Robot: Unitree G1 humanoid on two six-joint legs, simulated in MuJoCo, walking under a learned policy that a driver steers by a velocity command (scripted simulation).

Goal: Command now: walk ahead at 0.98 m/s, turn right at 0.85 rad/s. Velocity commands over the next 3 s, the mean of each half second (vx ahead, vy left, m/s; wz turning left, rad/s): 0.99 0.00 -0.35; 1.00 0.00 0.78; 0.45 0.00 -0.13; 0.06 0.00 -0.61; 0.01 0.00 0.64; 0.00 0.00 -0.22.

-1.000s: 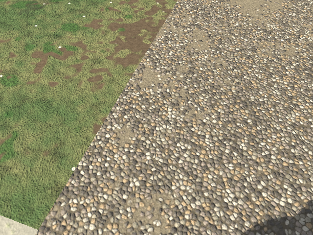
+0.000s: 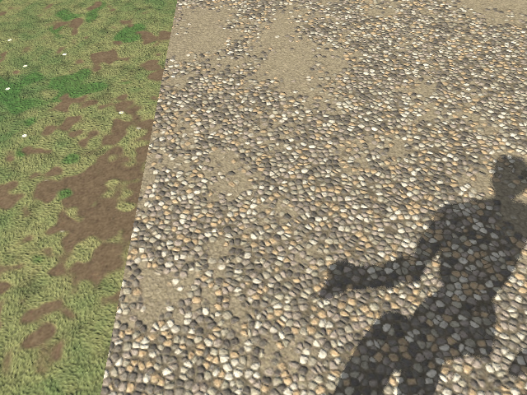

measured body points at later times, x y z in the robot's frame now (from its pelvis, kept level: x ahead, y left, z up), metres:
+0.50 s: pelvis +0.42 -0.08 +0.00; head +0.42 -0.09 +0.45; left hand +0.46 +0.16 -0.12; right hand +0.55 -0.34 -0.10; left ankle +0.65 +0.10 -0.63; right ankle +0.32 -0.09 -0.73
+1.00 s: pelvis +0.87 -0.09 +0.00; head +0.89 -0.08 +0.45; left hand +1.10 +0.16 -0.02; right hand +0.95 -0.34 -0.12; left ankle +0.77 -0.05 -0.73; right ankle +1.12 -0.24 -0.68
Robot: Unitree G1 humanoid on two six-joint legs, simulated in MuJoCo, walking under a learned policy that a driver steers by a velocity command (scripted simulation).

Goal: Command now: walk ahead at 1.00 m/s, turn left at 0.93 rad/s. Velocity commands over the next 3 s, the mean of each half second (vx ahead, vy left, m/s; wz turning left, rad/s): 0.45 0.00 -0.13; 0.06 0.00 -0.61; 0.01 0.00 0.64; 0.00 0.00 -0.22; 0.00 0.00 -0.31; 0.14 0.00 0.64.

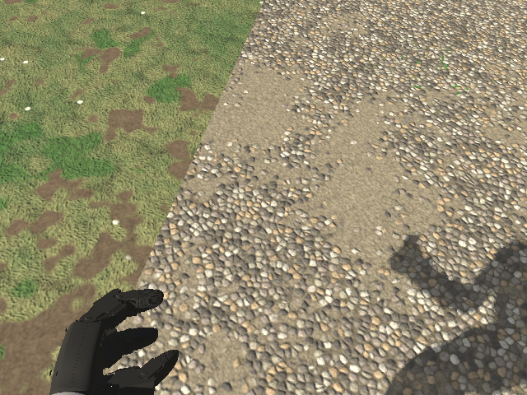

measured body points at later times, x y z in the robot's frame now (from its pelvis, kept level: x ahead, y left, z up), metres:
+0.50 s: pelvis +0.29 -0.04 -0.01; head +0.33 -0.03 +0.44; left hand +0.35 +0.25 -0.13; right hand +0.54 -0.28 -0.05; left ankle +0.40 +0.06 -0.74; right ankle +0.25 -0.18 -0.71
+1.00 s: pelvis +0.33 -0.11 +0.00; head +0.35 -0.15 +0.45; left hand +0.61 +0.03 -0.07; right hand +0.29 -0.41 -0.13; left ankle +0.38 +0.04 -0.66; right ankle +0.31 -0.20 -0.73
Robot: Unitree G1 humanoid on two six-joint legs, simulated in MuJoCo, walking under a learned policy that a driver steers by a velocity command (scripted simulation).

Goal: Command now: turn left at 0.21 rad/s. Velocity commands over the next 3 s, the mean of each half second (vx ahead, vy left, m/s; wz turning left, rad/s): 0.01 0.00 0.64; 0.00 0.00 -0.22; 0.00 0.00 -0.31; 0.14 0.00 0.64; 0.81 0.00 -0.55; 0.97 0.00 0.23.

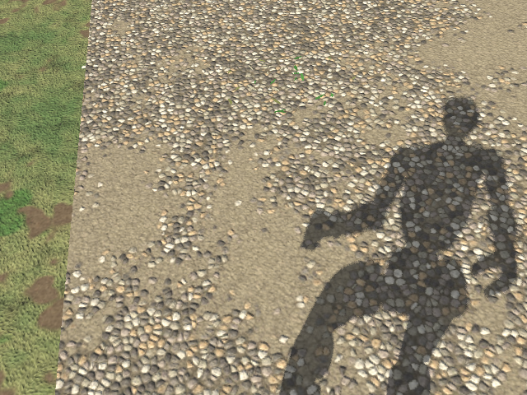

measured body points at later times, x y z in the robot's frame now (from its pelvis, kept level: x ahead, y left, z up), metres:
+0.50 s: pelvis -0.01 +0.05 +0.00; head +0.03 +0.10 +0.44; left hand +0.04 +0.39 -0.11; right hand +0.24 -0.17 -0.08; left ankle -0.03 +0.13 -0.74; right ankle +0.02 -0.11 -0.65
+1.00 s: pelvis +0.03 +0.04 +0.00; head +0.08 +0.05 +0.45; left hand +0.09 +0.35 -0.10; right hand +0.26 -0.18 -0.11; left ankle -0.03 +0.13 -0.74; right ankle +0.06 -0.08 -0.71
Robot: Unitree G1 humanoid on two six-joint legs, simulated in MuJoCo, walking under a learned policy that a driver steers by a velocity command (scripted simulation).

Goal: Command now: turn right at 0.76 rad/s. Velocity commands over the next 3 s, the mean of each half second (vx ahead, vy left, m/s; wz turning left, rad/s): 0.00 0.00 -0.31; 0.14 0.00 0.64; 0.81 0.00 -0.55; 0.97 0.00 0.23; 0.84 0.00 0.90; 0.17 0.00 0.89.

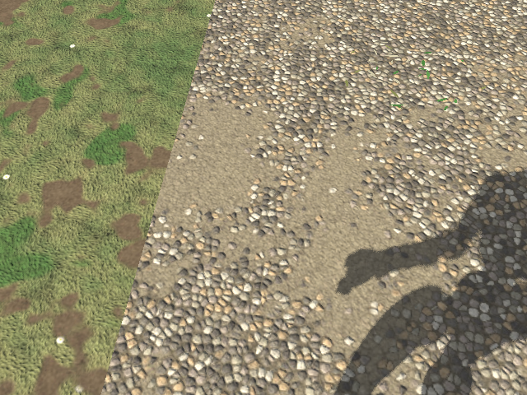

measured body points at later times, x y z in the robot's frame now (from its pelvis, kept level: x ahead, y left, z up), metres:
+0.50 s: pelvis +0.05 -0.04 +0.00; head +0.07 -0.04 +0.45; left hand +0.29 +0.17 -0.08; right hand +0.13 -0.33 -0.11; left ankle +0.08 +0.10 -0.71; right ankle +0.00 -0.12 -0.74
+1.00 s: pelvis +0.13 +0.01 +0.01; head +0.15 +0.04 +0.46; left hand +0.24 +0.32 -0.09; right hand +0.33 -0.24 -0.06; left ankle +0.07 +0.09 -0.74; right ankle +0.23 -0.14 -0.69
